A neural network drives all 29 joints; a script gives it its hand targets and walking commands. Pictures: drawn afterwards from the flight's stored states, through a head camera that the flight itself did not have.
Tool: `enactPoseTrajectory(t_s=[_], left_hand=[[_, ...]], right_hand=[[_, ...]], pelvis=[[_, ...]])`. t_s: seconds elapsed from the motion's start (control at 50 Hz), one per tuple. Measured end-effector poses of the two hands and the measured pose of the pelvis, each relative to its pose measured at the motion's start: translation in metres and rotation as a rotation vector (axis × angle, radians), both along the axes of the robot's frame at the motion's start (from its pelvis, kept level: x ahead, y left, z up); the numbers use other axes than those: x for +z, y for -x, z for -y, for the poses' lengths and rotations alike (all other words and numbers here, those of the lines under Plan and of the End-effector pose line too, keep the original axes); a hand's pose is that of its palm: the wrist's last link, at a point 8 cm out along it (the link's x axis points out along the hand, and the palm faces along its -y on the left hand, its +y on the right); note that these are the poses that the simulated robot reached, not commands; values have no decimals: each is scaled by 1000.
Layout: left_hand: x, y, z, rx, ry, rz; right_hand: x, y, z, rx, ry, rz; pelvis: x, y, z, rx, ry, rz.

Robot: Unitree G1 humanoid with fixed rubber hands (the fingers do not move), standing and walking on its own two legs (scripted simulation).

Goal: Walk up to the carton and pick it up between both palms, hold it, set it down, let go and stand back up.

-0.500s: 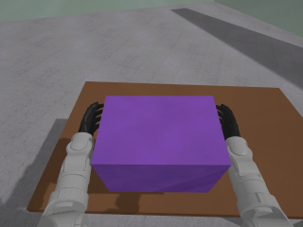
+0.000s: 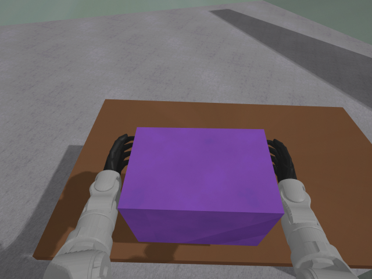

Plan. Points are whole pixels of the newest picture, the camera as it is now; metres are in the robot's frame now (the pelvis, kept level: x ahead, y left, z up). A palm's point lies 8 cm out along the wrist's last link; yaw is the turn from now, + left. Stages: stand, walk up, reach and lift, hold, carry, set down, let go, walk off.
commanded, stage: set down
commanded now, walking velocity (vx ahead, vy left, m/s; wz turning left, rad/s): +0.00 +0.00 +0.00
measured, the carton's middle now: (198, 187) +0.34 -0.01 +0.01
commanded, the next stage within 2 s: none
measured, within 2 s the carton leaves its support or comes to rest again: rests again in 1.38 s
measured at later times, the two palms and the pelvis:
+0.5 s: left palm (118, 177) +0.38 +0.19 +0.00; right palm (274, 183) +0.36 -0.20 +0.01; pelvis +0.01 +0.00 +0.00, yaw +0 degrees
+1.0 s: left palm (121, 184) +0.37 +0.19 -0.03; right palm (270, 194) +0.35 -0.20 -0.02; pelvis +0.00 +0.01 +0.00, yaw +0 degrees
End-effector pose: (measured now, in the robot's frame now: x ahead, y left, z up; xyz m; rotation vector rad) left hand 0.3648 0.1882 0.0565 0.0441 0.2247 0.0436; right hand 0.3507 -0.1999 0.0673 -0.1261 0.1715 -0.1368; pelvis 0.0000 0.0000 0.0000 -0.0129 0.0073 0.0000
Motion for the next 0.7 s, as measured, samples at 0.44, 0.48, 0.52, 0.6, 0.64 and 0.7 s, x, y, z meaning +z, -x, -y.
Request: enactPoseTrajectory(t_s=[0.44, 0.48, 0.52, 0.6, 0.64, 0.7], left_hand=[[-50, -12, -4, -3, -10, -66], [-53, -12, -4, -3, -13, -64], [-56, -12, -3, -5, -18, -62], [-64, -11, -4, -5, -25, -76], [-70, -9, -3, -5, -24, -90], [-78, -7, -4, -1, -16, -103]], right_hand=[[-47, -11, -5, -3, 2, -68], [-51, -11, -4, -3, 4, -67], [-55, -11, -4, -4, 3, -64], [-64, -9, -4, -4, 7, -78], [-70, -7, -4, -3, 11, -92], [-76, -6, -5, 0, 19, -105]], pelvis=[[-1, -12, -3, 0, 0, -110], [-1, -12, -3, 0, 0, -123], [-1, -12, -3, 0, 0, -138], [-1, -11, -4, -1, 1, -163], [-1, -10, -4, -1, 1, -175], [-2, -9, -5, -2, 2, -209]])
